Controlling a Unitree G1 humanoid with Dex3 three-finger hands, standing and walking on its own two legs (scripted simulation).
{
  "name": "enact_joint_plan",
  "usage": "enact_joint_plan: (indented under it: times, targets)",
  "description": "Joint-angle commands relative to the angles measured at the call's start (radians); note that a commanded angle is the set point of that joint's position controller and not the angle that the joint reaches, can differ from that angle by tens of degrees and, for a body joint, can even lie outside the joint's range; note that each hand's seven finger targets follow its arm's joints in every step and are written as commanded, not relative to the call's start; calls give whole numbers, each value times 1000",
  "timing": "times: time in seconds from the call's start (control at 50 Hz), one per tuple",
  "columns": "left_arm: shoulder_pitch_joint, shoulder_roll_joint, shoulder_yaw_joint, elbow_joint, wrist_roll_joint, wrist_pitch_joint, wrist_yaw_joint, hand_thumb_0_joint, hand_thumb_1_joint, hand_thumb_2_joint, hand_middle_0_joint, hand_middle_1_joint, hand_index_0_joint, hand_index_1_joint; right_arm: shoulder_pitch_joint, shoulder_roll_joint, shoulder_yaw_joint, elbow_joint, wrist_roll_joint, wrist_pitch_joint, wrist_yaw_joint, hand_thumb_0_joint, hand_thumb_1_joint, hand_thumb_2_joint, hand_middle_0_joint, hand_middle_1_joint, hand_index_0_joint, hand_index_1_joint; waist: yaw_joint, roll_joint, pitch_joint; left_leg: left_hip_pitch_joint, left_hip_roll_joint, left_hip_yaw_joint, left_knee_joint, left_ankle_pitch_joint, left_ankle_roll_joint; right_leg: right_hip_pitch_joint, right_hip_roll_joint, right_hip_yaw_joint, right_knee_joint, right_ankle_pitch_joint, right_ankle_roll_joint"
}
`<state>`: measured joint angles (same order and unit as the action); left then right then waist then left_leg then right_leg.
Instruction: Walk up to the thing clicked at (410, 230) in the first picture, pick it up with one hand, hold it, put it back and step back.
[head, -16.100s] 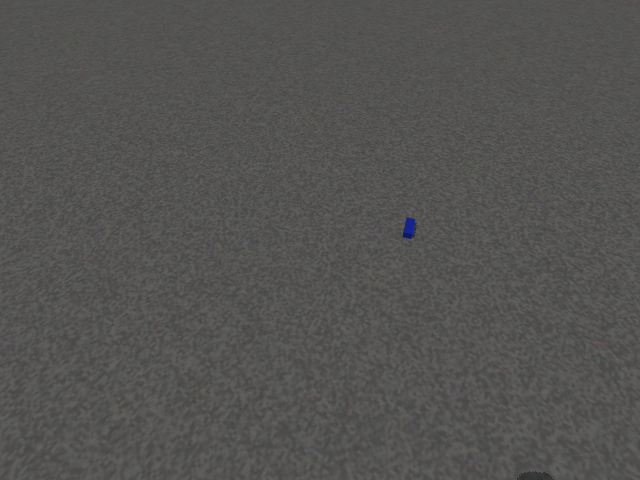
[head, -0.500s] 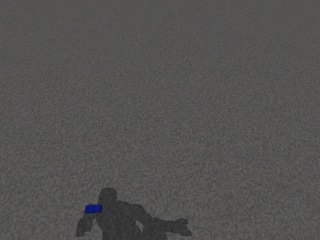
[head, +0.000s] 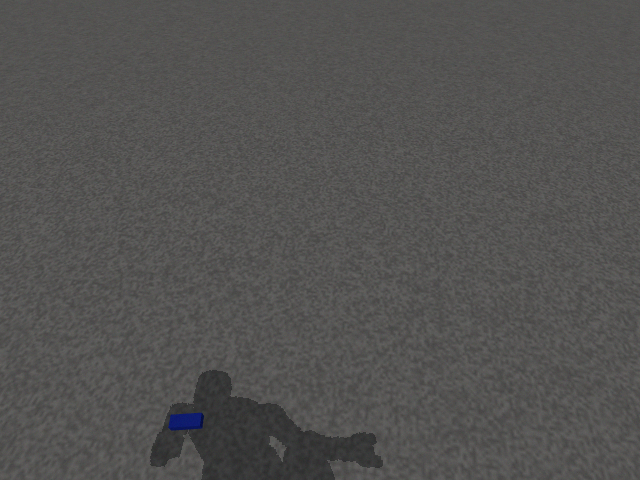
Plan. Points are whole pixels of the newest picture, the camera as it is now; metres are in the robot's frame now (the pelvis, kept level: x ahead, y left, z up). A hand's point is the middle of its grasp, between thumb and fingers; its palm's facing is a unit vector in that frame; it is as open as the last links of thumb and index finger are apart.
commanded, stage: stand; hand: left
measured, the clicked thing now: (186, 421) +0.40 +0.43 -0.77
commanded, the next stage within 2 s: none
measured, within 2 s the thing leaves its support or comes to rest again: neither
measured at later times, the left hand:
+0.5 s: hand out of the picture +0.08 +0.26 -0.16, palm faces -0.01 -0.94 -0.33, open 7.4 cm
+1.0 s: hand out of the picture +0.08 +0.26 -0.16, palm faces -0.02 -0.94 -0.34, open 7.4 cm
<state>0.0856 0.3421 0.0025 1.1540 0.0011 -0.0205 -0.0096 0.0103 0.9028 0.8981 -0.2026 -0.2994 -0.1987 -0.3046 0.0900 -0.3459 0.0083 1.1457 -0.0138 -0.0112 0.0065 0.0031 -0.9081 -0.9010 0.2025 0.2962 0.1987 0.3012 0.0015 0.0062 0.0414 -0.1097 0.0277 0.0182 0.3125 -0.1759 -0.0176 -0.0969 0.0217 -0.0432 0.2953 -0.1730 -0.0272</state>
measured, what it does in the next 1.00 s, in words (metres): stands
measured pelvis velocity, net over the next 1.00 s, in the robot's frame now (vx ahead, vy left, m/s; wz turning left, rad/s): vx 0.01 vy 0.01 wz -0.01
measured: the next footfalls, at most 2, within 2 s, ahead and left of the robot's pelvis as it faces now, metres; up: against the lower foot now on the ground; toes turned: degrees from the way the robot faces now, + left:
none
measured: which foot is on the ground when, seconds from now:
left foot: down 0.00-1.00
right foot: down 0.00-1.00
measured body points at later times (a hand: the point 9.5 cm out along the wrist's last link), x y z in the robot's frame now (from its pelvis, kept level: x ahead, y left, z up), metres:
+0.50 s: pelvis +0.01 +0.01 +0.00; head +0.02 +0.01 +0.45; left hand +0.09 +0.31 -0.13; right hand +0.10 -0.29 -0.13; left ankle +0.00 +0.13 -0.75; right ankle -0.01 -0.10 -0.75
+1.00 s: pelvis +0.01 +0.01 +0.00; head +0.02 +0.01 +0.45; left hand +0.08 +0.31 -0.13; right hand +0.08 -0.29 -0.13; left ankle +0.00 +0.13 -0.75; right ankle -0.01 -0.10 -0.75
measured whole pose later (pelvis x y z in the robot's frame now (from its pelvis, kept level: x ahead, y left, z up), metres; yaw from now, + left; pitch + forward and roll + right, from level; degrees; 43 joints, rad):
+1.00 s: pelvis +0.01 +0.01 +0.00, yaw +0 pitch -2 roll +0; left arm 0.11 0.35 0.00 1.15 0.00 -0.02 0.00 0.01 0.90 0.90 -0.20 -0.30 -0.20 -0.30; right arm 0.10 -0.35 0.01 1.14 -0.01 -0.01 0.00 0.00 -0.91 -0.90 0.20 0.30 0.20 0.30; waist 0.00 0.00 0.04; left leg -0.08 0.01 0.03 0.29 -0.18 0.00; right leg -0.07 0.01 -0.03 0.28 -0.17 -0.01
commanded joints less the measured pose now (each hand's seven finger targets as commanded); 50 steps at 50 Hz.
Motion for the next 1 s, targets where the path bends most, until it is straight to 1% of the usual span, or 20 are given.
enact_joint_plan:
  times: [0.0,0.06,0.08,0.14,0.16,0.24,0.32,0.36,0.38,0.44,0.46,0.5,0.52,0.54,0.56,0.66,0.7,0.74,0.8,0.98]
  targets:
    - [-43,219,43,-54,4,-18,17,0,900,900,-200,-300,-200,-300,-46,-210,-36,-54,3,-26,-17,0,-900,-900,200,300,200,300,-4,-3,-95,24,123,-103,-42,187,33,34,-158,124,-37,194,9]
    - [-49,208,41,-56,4,-18,18,0,900,900,-200,-300,-200,-300,-50,-210,-34,-54,3,-26,-19,0,-900,-900,200,300,200,300,-3,2,-86,25,123,-100,-42,200,35,31,-160,125,-42,213,10]
    - [-44,208,41,-57,5,-19,18,0,900,900,-200,-300,-200,-300,-50,-215,-37,-56,4,-26,-19,0,-900,-900,200,300,200,300,-1,3,-95,32,127,-102,-39,222,38,45,-162,122,-37,231,10]
    - [-42,218,45,-53,3,-18,20,0,900,900,-200,-300,-200,-300,-58,-210,-37,-61,4,-24,-19,0,-900,-900,200,300,200,300,-2,-11,-90,45,123,-99,-44,219,35,30,-157,117,-39,219,15]
    - [-41,211,43,-54,4,-17,19,0,900,900,-200,-300,-200,-300,-58,-215,-38,-62,4,-24,-20,0,-900,-900,200,300,200,300,-1,-10,-99,56,126,-98,-36,226,37,32,-160,119,-39,227,14]
    - [-46,209,41,-54,4,-16,20,0,900,900,-200,-300,-200,-300,-62,-211,-37,-62,5,-20,-18,0,-900,-900,200,300,200,300,-3,-5,-68,25,116,-98,-49,160,35,23,-158,123,-57,171,14]
    - [-46,213,43,-57,4,-18,20,0,900,900,-200,-300,-200,-300,-50,-210,-35,-61,5,-25,-17,0,-900,-900,200,300,200,300,-3,7,-92,37,124,-100,-51,215,36,49,-162,124,-46,215,10]
    - [-38,214,42,-57,8,-18,21,0,900,900,-200,-300,-200,-300,-71,-212,-39,-67,5,-24,-18,0,-900,-900,200,300,200,300,0,7,-104,62,125,-97,-38,229,38,37,-164,119,-41,234,11]
    - [-49,217,44,-58,6,-17,21,0,900,900,-200,-300,-200,-300,-57,-207,-36,-65,4,-24,-20,0,-900,-900,200,300,200,300,-5,-2,-97,53,122,-95,-41,225,36,42,-167,125,-44,233,9]
    - [-39,217,42,-57,7,-16,21,0,900,900,-200,-300,-200,-300,-63,-212,-38,-66,5,-22,-19,0,-900,-900,200,300,200,300,-3,-5,-88,53,122,-99,-47,190,37,26,-159,118,-48,186,11]
    - [-39,208,39,-57,7,-17,21,0,900,900,-200,-300,-200,-300,-62,-214,-38,-67,5,-22,-18,0,-900,-900,200,300,200,300,-2,-1,-85,50,124,-98,-46,191,40,28,-162,120,-53,191,12]
    - [-41,222,42,-58,6,-18,23,0,900,900,-200,-300,-200,-300,-51,-207,-37,-65,4,-21,-19,0,-900,-900,200,300,200,300,-6,-8,-89,54,122,-97,-45,212,37,32,-164,122,-47,213,11]
    - [-31,214,41,-58,6,-18,22,0,900,900,-200,-300,-200,-300,-60,-217,-40,-67,5,-22,-19,0,-900,-900,200,300,200,300,0,-4,-100,67,124,-95,-37,219,41,36,-164,119,-44,226,10]
    - [-41,212,39,-58,6,-18,23,0,900,900,-200,-300,-200,-300,-53,-210,-37,-64,6,-22,-19,0,-900,-900,200,300,200,300,-5,0,-88,48,121,-95,-42,213,40,42,-168,129,-52,231,10]
    - [-41,213,39,-60,4,-18,22,0,900,900,-200,-300,-200,-300,-49,-209,-34,-62,4,-23,-19,0,-900,-900,200,300,200,300,-4,3,-79,41,119,-96,-52,201,36,38,-165,124,-51,209,11]
    - [-36,215,40,-60,7,-14,22,0,900,900,-200,-300,-200,-300,-51,-214,-37,-67,3,-23,-19,0,-900,-900,200,300,200,300,-2,9,-84,50,123,-94,-53,206,39,35,-164,122,-46,197,6]
    - [-31,210,38,-60,8,-15,22,0,900,900,-200,-300,-200,-300,-56,-214,-37,-67,5,-23,-20,0,-900,-900,200,300,200,300,2,1,-75,41,122,-96,-53,196,42,36,-164,120,-51,195,10]
    - [-26,215,39,-56,7,-14,22,0,900,900,-200,-300,-200,-300,-53,-209,-36,-65,6,-22,-19,0,-900,-900,200,300,200,300,0,-7,-64,47,121,-100,-59,184,37,19,-161,119,-49,170,10]
    - [-24,215,38,-58,7,-15,22,0,900,900,-200,-300,-200,-300,-47,-214,-39,-65,5,-21,-18,0,-900,-900,200,300,200,300,0,-4,-63,36,116,-99,-58,155,40,18,-161,122,-61,146,10]
    - [-31,215,37,-65,6,-16,23,0,900,900,-200,-300,-200,-300,-41,-209,-37,-66,3,-22,-17,0,-900,-900,200,300,200,300,-5,-7,-67,34,116,-101,-56,163,39,22,-165,127,-54,164,9]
